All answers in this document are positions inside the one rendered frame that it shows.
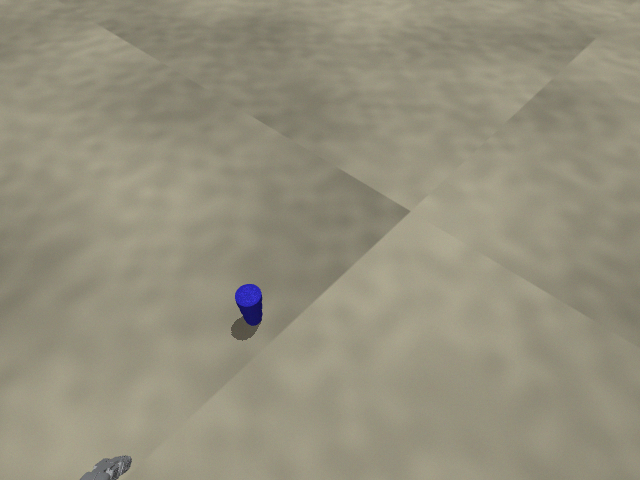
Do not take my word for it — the left robot hand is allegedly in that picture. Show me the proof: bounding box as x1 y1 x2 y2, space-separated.
80 456 132 480

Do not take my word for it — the cup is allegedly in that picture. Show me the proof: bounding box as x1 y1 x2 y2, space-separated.
235 284 262 326

